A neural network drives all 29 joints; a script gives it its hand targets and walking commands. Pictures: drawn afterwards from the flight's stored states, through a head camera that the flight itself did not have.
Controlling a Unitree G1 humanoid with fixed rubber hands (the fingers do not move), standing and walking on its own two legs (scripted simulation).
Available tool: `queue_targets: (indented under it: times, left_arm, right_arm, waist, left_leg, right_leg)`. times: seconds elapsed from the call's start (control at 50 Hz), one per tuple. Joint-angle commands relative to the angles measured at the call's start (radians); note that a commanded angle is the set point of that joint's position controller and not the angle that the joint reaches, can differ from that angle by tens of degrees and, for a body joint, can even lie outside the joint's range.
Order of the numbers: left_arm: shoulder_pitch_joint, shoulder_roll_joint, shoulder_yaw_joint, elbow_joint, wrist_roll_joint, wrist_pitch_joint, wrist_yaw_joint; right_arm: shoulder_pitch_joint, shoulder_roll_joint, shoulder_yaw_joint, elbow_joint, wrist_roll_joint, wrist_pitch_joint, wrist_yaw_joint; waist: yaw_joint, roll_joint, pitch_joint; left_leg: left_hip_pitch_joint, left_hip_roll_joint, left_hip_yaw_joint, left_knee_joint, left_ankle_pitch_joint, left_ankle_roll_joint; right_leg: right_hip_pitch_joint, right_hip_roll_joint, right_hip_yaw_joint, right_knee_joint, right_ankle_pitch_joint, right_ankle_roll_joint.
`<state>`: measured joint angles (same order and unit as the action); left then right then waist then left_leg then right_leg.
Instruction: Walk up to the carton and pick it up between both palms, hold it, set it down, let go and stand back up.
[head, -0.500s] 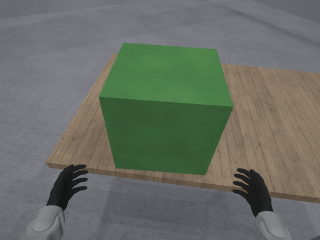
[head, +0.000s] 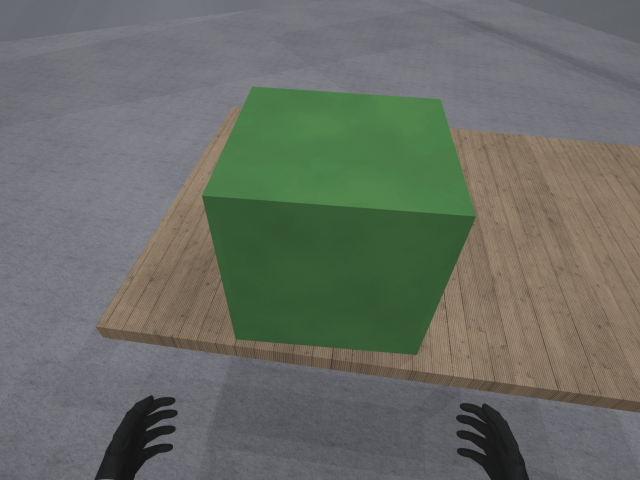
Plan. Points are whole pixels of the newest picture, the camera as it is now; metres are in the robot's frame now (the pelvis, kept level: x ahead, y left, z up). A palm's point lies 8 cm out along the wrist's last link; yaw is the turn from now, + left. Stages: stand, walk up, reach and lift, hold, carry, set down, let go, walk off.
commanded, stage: set down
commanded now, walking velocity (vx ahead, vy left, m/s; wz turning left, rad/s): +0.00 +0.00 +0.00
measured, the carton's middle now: (335, 222) +0.49 -0.02 +0.06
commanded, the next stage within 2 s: let go in 0.46 s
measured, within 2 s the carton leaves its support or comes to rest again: neither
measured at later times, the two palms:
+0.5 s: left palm out of the picture +0.16 +0.22 -0.08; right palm out of the picture +0.15 -0.22 -0.07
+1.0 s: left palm out of the picture +0.14 +0.22 -0.09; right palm out of the picture +0.11 -0.23 -0.10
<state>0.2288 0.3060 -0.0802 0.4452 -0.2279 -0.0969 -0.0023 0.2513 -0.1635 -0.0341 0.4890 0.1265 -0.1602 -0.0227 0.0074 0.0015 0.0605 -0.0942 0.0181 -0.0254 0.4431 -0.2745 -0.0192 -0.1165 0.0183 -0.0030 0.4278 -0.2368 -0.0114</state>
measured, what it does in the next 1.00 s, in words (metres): stands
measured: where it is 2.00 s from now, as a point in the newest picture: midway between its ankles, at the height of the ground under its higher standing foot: outside the picture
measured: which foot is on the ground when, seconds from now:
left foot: down 0.00-1.00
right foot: down 0.00-1.00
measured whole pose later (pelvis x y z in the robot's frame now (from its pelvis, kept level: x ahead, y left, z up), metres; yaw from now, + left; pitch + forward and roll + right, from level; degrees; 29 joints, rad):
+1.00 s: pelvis -0.01 +0.00 +0.00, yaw -3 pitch -2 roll +0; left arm 0.24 0.21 -0.01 0.56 0.04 0.04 0.01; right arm 0.18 -0.16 -0.05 0.75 -0.06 -0.10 0.03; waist 0.01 0.00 0.04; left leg -0.16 0.04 0.03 0.48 -0.27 -0.02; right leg -0.21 0.04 0.04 0.47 -0.22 -0.02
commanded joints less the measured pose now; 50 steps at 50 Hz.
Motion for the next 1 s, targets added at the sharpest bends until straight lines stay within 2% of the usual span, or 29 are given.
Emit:
queue_targets:
  times: [0.0,0.02,0.04,0.06,0.08,0.1,0.14,0.16,0.2,0.22,0.24,0.3,0.32,0.34,0.36,0.38,0.42,0.46,0.48,0.56,0.58,0.6,0.62,0.64,0.66,0.92,0.94,0.96,0.98]
  left_arm:
    - [-0.162,0.140,0.077,-0.171,0.011,-0.049,0.010]
    - [-0.168,0.146,0.077,-0.203,0.006,-0.045,0.015]
    - [-0.124,0.121,0.069,-0.101,0.037,-0.023,0.012]
    - [-0.162,0.123,0.078,-0.112,0.044,-0.009,0.009]
    - [-0.188,0.134,0.085,-0.232,0.014,-0.035,0.019]
    - [-0.150,0.112,0.073,-0.087,0.051,-0.011,0.016]
    - [-0.160,0.107,0.085,-0.102,0.062,0.011,0.013]
    - [-0.157,0.111,0.092,-0.131,0.062,0.011,0.014]
    - [-0.159,0.096,0.085,-0.096,0.073,0.014,0.015]
    - [-0.164,0.092,0.091,-0.136,0.071,0.010,0.017]
    - [-0.169,0.077,0.086,-0.097,0.093,0.018,0.018]
    - [-0.176,0.074,0.097,-0.176,0.101,0.033,0.031]
    - [-0.153,0.051,0.079,-0.081,0.125,0.052,0.031]
    - [-0.184,0.064,0.099,-0.141,0.122,0.061,0.035]
    - [-0.127,0.043,0.087,-0.035,0.151,0.099,0.029]
    - [-0.143,0.055,0.106,-0.153,0.131,0.089,0.035]
    - [-0.136,0.031,0.085,-0.096,0.149,0.102,0.036]
    - [-0.141,0.037,0.103,-0.164,0.151,0.092,0.047]
    - [-0.114,0.024,0.098,-0.086,0.175,0.110,0.045]
    - [-0.104,0.026,0.102,-0.151,0.180,0.119,0.060]
    - [-0.092,0.015,0.096,-0.114,0.188,0.126,0.057]
    - [-0.111,0.035,0.111,-0.182,0.175,0.113,0.062]
    - [-0.107,0.028,0.108,-0.153,0.184,0.118,0.063]
    - [-0.084,0.015,0.101,-0.049,0.213,0.158,0.053]
    - [-0.098,0.031,0.113,-0.148,0.189,0.148,0.055]
    - [-0.126,0.027,0.088,-0.116,0.196,0.181,0.056]
    - [0.126,0.067,0.152,0.070,0.324,0.104,0.025]
    - [0.163,0.081,0.160,0.107,0.318,0.070,0.006]
    - [0.134,0.060,0.158,0.110,0.301,0.050,-0.006]
  right_arm:
    - [-0.153,-0.151,-0.065,-0.167,-0.015,-0.075,0.003]
    - [-0.154,-0.153,-0.071,-0.189,-0.020,-0.077,0.004]
    - [-0.118,-0.148,-0.054,-0.087,-0.039,-0.066,0.007]
    - [-0.150,-0.149,-0.050,-0.080,-0.039,-0.064,0.006]
    - [-0.172,-0.148,-0.057,-0.196,-0.016,-0.089,0.008]
    - [-0.154,-0.154,-0.047,-0.053,-0.048,-0.078,0.008]
    - [-0.171,-0.154,-0.037,-0.036,-0.046,-0.078,0.010]
    - [-0.168,-0.151,-0.041,-0.079,-0.047,-0.088,0.010]
    - [-0.166,-0.152,-0.032,-0.014,-0.055,-0.094,0.010]
    - [-0.177,-0.148,-0.033,-0.047,-0.047,-0.102,0.010]
    - [-0.174,-0.154,-0.036,0.017,-0.057,-0.099,0.012]
    - [-0.190,-0.153,-0.039,-0.032,-0.051,-0.109,0.015]
    - [-0.174,-0.157,-0.027,0.069,-0.075,-0.101,0.019]
    - [-0.210,-0.156,-0.042,0.006,-0.069,-0.097,0.019]
    - [-0.171,-0.155,-0.025,0.106,-0.093,-0.076,0.021]
    - [-0.170,-0.139,-0.046,-0.003,-0.084,-0.093,0.022]
    - [-0.168,-0.148,-0.044,0.071,-0.106,-0.088,0.025]
    - [-0.172,-0.143,-0.058,0.014,-0.104,-0.098,0.031]
    - [-0.165,-0.144,-0.049,0.092,-0.123,-0.083,0.033]
    - [-0.150,-0.136,-0.068,0.061,-0.134,-0.100,0.043]
    - [-0.142,-0.136,-0.062,0.106,-0.142,-0.098,0.043]
    - [-0.150,-0.131,-0.072,0.039,-0.132,-0.112,0.046]
    - [-0.156,-0.137,-0.070,0.075,-0.140,-0.109,0.048]
    - [-0.150,-0.132,-0.056,0.174,-0.163,-0.082,0.049]
    - [-0.149,-0.125,-0.071,0.082,-0.147,-0.095,0.051]
    - [-0.156,-0.107,-0.074,0.100,-0.172,-0.081,0.052]
    - [-0.014,-0.215,-0.095,0.225,-0.189,0.054,0.041]
    - [0.049,-0.225,-0.099,0.229,-0.188,0.113,0.035]
    - [0.059,-0.228,-0.099,0.234,-0.183,0.137,0.029]
  waist:
    - [-0.005,0.030,-0.119]
    - [-0.010,0.019,-0.148]
    - [-0.013,0.022,-0.105]
    - [-0.009,0.019,-0.106]
    - [0.003,0.005,-0.163]
    - [-0.016,0.008,-0.101]
    - [-0.003,0.014,-0.113]
    - [0.002,-0.001,-0.144]
    - [-0.009,-0.001,-0.132]
    - [-0.002,-0.002,-0.148]
    - [-0.010,0.010,-0.116]
    - [-0.006,0.031,-0.177]
    - [-0.017,0.036,-0.115]
    - [-0.003,0.036,-0.142]
    - [-0.015,0.034,-0.064]
    - [-0.002,0.025,-0.150]
    - [-0.015,0.026,-0.121]
    - [0.000,0.021,-0.166]
    - [-0.011,0.023,-0.096]
    - [-0.010,0.037,-0.138]
    - [-0.013,0.032,-0.121]
    - [-0.004,0.027,-0.175]
    - [-0.007,0.034,-0.145]
    - [-0.013,0.033,-0.102]
    - [0.000,0.027,-0.152]
    - [0.005,0.006,-0.116]
    - [0.024,0.118,-0.174]
    - [-0.002,0.031,-0.215]
    - [-0.019,-0.012,-0.238]
  left_leg:
    - [-0.070,-0.021,0.050,-0.085,0.206,-0.033]
    - [-0.069,-0.023,0.053,-0.080,0.209,-0.028]
    - [-0.064,-0.022,0.054,-0.078,0.218,-0.032]
    - [-0.060,-0.023,0.057,-0.077,0.216,-0.033]
    - [-0.066,-0.023,0.058,-0.067,0.256,-0.029]
    - [-0.054,-0.024,0.058,-0.065,0.252,-0.034]
    - [-0.036,-0.024,0.056,-0.059,0.268,-0.035]
    - [-0.021,-0.025,0.060,-0.053,0.291,-0.034]
    - [-0.007,-0.029,0.061,-0.046,0.298,-0.039]
    - [-0.010,-0.029,0.063,-0.044,0.306,-0.039]
    - [-0.010,-0.029,0.062,-0.035,0.304,-0.047]
    - [0.011,-0.025,0.064,-0.030,0.318,-0.049]
    - [0.008,-0.024,0.060,-0.027,0.293,-0.052]
    - [-0.003,-0.023,0.064,-0.037,0.284,-0.048]
    - [-0.003,-0.021,0.065,-0.046,0.255,-0.044]
    - [0.011,-0.023,0.070,-0.051,0.281,-0.040]
    - [0.005,-0.019,0.068,-0.041,0.303,-0.046]
    - [0.003,-0.020,0.069,-0.037,0.311,-0.041]
    - [-0.010,-0.021,0.070,-0.044,0.279,-0.041]
    - [0.004,-0.013,0.075,-0.047,0.289,-0.037]
    - [0.008,-0.015,0.073,-0.045,0.298,-0.038]
    - [0.019,-0.013,0.072,-0.047,0.305,-0.034]
    - [0.005,-0.010,0.076,-0.047,0.305,-0.030]
    - [0.003,-0.011,0.073,-0.057,0.259,-0.030]
    - [0.009,-0.007,0.076,-0.066,0.263,-0.023]
    - [-0.049,-0.005,0.108,-0.109,0.139,0.006]
    - [-0.001,0.093,0.044,0.020,0.331,0.013]
    - [0.008,0.112,0.028,0.064,0.350,0.028]
    - [0.000,0.102,0.039,0.105,0.337,0.032]
  right_leg:
    - [0.071,-0.007,0.006,-0.079,0.170,-0.019]
    - [0.084,-0.006,0.007,-0.073,0.185,-0.016]
    - [0.069,-0.007,0.010,-0.078,0.193,-0.017]
    - [0.068,-0.010,0.007,-0.082,0.186,-0.019]
    - [0.087,-0.009,0.012,-0.065,0.227,-0.011]
    - [0.060,-0.006,0.007,-0.072,0.218,-0.013]
    - [0.057,-0.004,0.005,-0.077,0.214,-0.019]
    - [0.072,-0.005,0.005,-0.077,0.235,-0.014]
    - [0.049,-0.004,0.003,-0.077,0.253,-0.010]
    - [0.056,-0.005,0.006,-0.072,0.263,-0.010]
    - [0.045,-0.005,0.004,-0.074,0.253,-0.012]
    - [0.051,-0.003,0.001,-0.069,0.251,-0.016]
    - [0.022,-0.001,-0.001,-0.076,0.216,-0.019]
    - [0.034,-0.002,-0.003,-0.079,0.206,-0.022]
    - [0.013,-0.006,-0.004,-0.090,0.187,-0.022]
    - [0.038,-0.006,-0.002,-0.084,0.222,-0.014]
    - [0.027,0.007,-0.014,-0.076,0.217,-0.016]
    - [0.044,0.005,-0.004,-0.071,0.235,-0.013]
    - [0.026,0.003,-0.005,-0.077,0.213,-0.015]
    - [0.024,0.005,-0.007,-0.067,0.221,-0.012]
    - [0.012,0.006,-0.009,-0.071,0.235,-0.013]
    - [0.021,0.009,-0.013,-0.063,0.242,-0.012]
    - [0.016,0.009,-0.011,-0.061,0.236,-0.012]
    - [0.004,0.005,-0.013,-0.080,0.194,-0.017]
    - [0.014,0.009,-0.016,-0.074,0.195,-0.016]
    - [0.024,0.000,-0.006,-0.086,0.132,-0.004]
    - [-0.105,-0.081,0.087,0.017,0.415,0.022]
    - [-0.081,-0.078,0.069,0.062,0.465,0.026]
    - [-0.082,-0.076,0.082,0.093,0.536,0.016]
